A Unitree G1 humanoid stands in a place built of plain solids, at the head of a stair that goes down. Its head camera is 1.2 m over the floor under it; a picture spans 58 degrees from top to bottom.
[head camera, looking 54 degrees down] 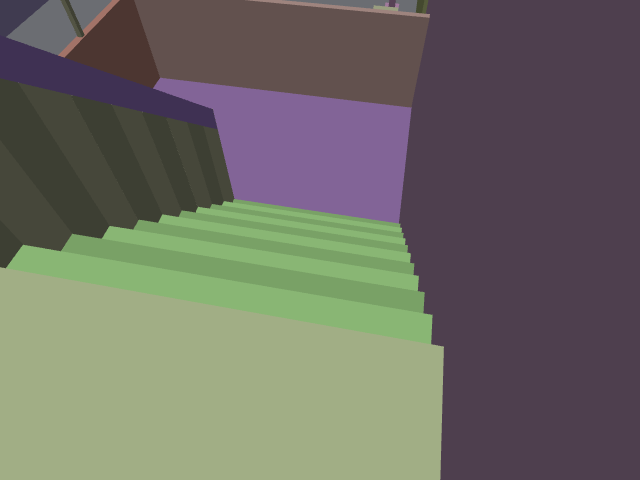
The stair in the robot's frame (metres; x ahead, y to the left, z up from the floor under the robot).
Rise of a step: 0.19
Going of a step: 0.20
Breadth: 1.60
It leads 11 degrees to the right of straight ahead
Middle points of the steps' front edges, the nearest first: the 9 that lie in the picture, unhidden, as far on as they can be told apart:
0.64 0.43 0.00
0.84 0.39 -0.19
1.04 0.35 -0.39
1.24 0.31 -0.58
1.44 0.27 -0.78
1.63 0.23 -0.97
1.83 0.20 -1.17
2.03 0.16 -1.36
2.23 0.12 -1.56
